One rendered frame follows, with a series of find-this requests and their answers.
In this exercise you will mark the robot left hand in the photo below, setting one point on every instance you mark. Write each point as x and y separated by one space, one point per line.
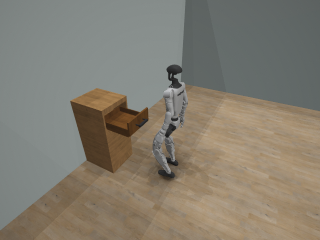
159 139

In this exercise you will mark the robot left forearm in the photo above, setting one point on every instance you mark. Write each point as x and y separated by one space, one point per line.
166 124

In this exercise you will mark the robot right hand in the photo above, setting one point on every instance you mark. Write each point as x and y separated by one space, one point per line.
183 119

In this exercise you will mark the robot right upper arm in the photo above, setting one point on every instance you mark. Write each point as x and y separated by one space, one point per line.
185 98

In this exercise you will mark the robot left upper arm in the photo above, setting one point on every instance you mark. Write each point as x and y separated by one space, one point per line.
168 97

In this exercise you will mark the cabinet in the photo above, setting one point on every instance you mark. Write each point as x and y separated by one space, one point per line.
102 147

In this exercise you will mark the humanoid robot torso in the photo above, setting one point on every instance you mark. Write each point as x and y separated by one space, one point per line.
178 95

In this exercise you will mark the left robot foot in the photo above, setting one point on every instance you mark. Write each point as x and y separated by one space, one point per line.
164 173

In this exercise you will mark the drawer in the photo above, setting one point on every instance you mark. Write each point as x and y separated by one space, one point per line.
123 120

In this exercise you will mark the handle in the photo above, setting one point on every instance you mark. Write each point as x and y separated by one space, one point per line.
141 124

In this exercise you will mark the robot right forearm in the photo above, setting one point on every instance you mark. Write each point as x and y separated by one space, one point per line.
182 114

